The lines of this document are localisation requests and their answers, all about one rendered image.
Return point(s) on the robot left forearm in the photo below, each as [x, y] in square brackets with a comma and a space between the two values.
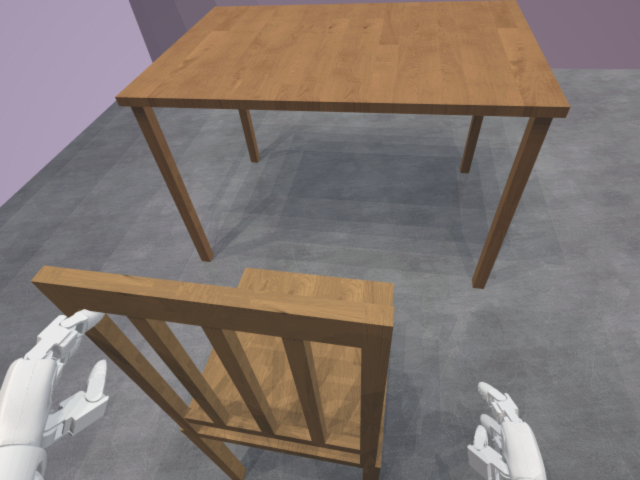
[22, 462]

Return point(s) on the robot right hand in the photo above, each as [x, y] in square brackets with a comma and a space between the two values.
[514, 440]

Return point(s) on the chair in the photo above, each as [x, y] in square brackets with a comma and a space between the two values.
[299, 362]

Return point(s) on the robot left hand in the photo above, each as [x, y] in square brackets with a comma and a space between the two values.
[27, 391]

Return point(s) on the table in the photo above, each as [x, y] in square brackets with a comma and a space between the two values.
[477, 58]

